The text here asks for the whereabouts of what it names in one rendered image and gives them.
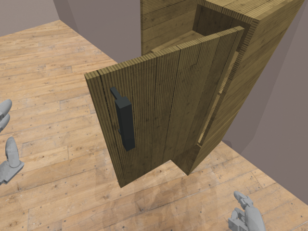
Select handle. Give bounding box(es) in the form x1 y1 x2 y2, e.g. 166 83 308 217
110 87 135 151

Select cupboard door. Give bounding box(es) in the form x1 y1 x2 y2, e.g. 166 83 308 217
84 26 245 188

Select left robot hand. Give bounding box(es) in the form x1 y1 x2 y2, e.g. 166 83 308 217
0 99 25 186

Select right robot hand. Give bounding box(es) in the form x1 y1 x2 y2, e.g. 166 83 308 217
228 191 266 231

